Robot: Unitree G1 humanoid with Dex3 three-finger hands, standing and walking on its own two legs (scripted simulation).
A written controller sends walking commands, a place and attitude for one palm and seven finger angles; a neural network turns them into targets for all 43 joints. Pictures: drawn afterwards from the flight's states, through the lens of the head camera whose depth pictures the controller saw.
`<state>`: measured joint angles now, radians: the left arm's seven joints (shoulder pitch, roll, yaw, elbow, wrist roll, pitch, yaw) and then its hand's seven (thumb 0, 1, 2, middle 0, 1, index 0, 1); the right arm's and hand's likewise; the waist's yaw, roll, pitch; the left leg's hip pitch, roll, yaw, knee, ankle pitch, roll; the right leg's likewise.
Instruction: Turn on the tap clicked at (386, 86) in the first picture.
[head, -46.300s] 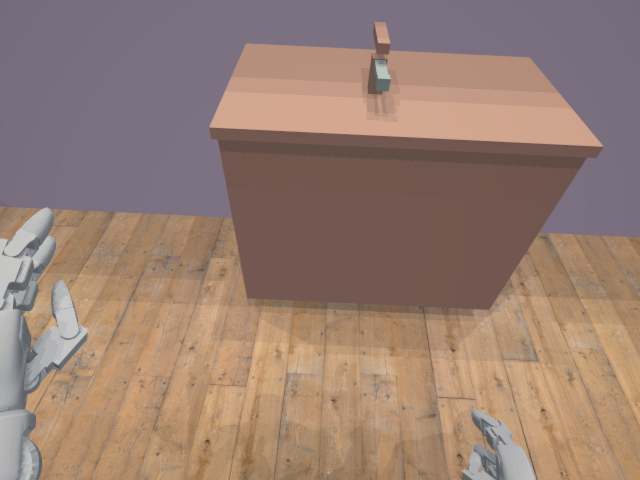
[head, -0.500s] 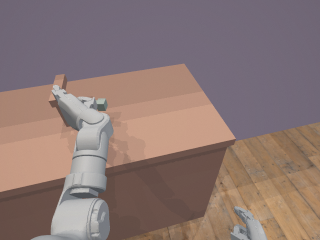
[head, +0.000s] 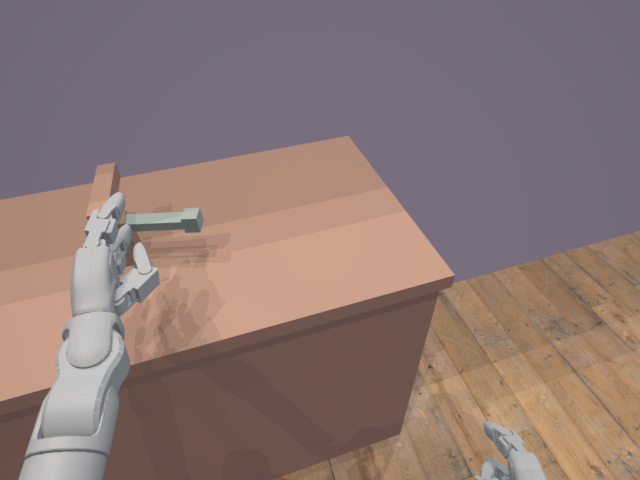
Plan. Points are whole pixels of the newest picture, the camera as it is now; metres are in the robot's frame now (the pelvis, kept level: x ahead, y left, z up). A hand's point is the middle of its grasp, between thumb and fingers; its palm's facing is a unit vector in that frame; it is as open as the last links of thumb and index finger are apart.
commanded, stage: draw the hand back beside the body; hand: left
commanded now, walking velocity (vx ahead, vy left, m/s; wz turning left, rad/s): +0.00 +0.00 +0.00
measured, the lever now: (192, 220) +0.47 +0.23 +0.09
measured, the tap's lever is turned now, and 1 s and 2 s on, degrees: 74 74 74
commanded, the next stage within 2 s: step back with the hand held close in 1.10 s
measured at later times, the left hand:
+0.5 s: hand (96, 305) +0.25 +0.25 +0.16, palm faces +0.34 -0.90 -0.28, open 7.6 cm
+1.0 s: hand (40, 350) +0.20 +0.28 +0.16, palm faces +0.44 -0.83 -0.33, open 7.4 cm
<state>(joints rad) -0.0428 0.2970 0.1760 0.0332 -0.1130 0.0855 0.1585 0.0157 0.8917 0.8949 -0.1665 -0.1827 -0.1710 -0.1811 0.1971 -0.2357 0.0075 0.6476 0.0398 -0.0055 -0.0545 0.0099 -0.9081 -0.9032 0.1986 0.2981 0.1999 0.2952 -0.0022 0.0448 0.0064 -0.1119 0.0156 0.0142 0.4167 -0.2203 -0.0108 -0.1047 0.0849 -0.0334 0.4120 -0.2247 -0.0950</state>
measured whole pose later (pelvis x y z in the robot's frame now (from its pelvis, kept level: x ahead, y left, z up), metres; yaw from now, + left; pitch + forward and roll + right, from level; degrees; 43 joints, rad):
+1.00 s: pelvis +0.01 +0.03 +0.00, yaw +2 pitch -6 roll +0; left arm 0.40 0.32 0.26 -0.33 -0.09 -0.11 0.10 0.01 0.89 0.90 -0.21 -0.30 -0.21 -0.30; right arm 0.16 -0.23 0.01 0.65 0.01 -0.08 -0.04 0.01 -0.91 -0.90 0.20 0.30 0.20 0.30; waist 0.07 0.07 0.04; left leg -0.07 -0.02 -0.01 0.39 -0.22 0.03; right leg -0.03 0.05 -0.06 0.35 -0.21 -0.05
